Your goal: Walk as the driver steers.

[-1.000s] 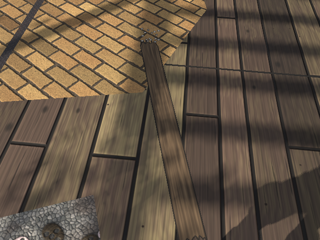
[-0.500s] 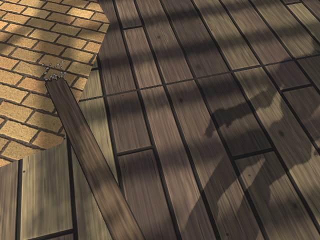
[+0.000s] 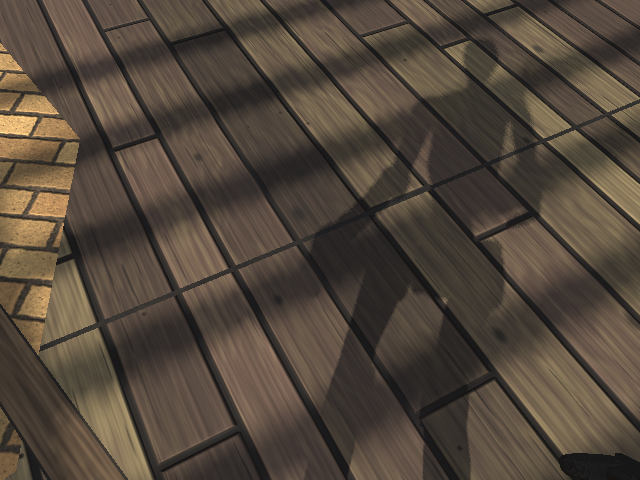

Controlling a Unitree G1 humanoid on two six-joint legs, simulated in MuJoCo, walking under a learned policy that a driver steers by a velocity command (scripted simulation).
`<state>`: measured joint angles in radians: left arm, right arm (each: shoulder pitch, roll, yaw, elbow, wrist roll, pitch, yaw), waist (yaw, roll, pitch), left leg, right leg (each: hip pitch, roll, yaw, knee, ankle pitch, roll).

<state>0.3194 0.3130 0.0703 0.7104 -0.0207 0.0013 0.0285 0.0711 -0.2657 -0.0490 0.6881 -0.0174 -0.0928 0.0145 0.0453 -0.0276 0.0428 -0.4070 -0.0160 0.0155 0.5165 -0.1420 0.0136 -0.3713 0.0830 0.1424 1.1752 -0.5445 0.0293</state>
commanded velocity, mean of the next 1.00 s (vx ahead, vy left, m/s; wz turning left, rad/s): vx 0.06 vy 0.00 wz -0.59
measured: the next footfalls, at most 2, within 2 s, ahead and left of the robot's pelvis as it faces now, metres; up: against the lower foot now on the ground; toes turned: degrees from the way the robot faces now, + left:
right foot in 0.38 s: +0.13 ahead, -0.15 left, +0.00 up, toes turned -15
left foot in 0.80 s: +0.20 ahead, +0.07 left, +0.00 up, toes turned -32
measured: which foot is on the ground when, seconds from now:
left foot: down 0.00-0.38, up 0.40-0.78, down 0.80-1.00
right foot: up 0.00-0.36, down 0.38-0.80, up 0.82-1.00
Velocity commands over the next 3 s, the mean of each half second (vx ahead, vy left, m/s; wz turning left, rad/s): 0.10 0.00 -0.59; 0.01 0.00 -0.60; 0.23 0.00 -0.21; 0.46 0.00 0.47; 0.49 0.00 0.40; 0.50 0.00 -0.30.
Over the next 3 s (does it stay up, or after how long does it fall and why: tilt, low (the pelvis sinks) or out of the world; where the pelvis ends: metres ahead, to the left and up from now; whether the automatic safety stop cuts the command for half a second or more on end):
stays up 0.87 -0.39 0.01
